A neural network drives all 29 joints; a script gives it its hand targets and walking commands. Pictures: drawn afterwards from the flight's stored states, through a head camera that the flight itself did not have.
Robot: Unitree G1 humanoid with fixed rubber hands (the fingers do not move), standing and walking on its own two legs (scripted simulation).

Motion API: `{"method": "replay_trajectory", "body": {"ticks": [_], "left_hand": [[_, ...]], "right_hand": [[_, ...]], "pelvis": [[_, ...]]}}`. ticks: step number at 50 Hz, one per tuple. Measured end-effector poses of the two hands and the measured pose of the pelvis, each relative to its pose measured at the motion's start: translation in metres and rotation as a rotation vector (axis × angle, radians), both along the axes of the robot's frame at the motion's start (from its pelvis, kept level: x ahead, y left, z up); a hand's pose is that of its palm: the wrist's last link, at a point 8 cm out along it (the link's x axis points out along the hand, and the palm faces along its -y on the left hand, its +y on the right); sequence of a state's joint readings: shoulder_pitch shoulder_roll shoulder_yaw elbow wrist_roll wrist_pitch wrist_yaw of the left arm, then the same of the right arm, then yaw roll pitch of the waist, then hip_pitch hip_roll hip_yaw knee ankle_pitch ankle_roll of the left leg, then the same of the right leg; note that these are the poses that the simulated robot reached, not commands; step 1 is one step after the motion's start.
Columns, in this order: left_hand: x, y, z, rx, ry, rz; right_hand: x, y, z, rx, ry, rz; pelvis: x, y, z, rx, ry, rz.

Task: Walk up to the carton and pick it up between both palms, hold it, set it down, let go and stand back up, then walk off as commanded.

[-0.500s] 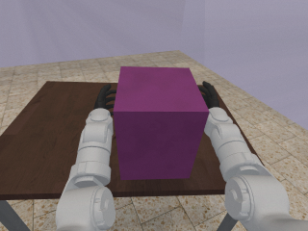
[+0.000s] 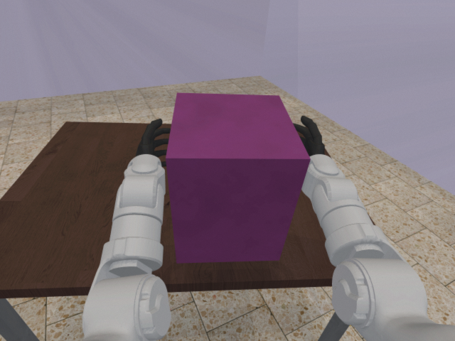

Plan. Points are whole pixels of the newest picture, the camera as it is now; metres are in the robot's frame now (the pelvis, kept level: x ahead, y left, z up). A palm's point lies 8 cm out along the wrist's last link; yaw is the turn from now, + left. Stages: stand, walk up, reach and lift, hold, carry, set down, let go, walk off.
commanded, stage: reach and lift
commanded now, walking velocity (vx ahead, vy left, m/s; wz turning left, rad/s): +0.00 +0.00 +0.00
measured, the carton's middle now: (228, 177) +0.41 +0.02 +0.14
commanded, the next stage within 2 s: hold in 0.56 s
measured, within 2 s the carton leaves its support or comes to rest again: neither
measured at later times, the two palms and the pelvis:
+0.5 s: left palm (144, 154) +0.38 +0.16 +0.21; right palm (312, 153) +0.39 -0.13 +0.22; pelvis +0.00 +0.00 +0.00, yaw +0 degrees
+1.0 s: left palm (140, 148) +0.37 +0.17 +0.23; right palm (314, 145) +0.38 -0.12 +0.24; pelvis +0.00 +0.00 +0.00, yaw +0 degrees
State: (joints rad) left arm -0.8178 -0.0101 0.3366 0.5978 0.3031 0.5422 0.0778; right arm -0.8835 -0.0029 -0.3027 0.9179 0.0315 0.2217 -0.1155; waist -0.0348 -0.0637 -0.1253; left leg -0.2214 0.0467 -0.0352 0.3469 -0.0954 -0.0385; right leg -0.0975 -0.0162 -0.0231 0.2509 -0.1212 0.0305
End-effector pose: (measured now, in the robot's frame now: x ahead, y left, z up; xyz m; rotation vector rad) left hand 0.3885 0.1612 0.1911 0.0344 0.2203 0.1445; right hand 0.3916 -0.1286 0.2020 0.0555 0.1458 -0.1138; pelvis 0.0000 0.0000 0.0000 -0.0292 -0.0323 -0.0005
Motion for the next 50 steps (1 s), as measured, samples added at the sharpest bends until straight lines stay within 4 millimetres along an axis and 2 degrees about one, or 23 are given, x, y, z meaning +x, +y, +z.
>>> {"method": "replay_trajectory", "body": {"ticks": [6,13,25,32,50], "left_hand": [[-0.001,0.001,0.009,-0.002,-0.028,0.001],[-0.002,0.001,0.007,-0.002,-0.005,0.0],[-0.004,0.003,0.017,0.002,-0.02,0.007],[-0.007,0.004,0.029,0.005,-0.052,0.013],[-0.014,0.006,0.035,0.002,-0.034,0.015]], "right_hand": [[0.0,0.001,0.009,0.012,-0.029,-0.002],[-0.001,0.001,0.007,0.015,-0.006,-0.002],[-0.001,0.003,0.014,0.033,-0.022,0.002],[-0.003,0.004,0.026,0.039,-0.055,0.008],[-0.007,0.006,0.033,0.045,-0.037,0.011]], "pelvis": [[0.0,0.0,0.0,0.0,-0.001,0.0],[0.0,0.0,0.0,0.0,-0.002,0.0],[0.0,0.0,0.0,0.0,-0.002,0.0],[-0.001,0.0,0.0,0.0,-0.005,0.0],[-0.003,0.0,0.0,-0.001,-0.01,0.0]]}}
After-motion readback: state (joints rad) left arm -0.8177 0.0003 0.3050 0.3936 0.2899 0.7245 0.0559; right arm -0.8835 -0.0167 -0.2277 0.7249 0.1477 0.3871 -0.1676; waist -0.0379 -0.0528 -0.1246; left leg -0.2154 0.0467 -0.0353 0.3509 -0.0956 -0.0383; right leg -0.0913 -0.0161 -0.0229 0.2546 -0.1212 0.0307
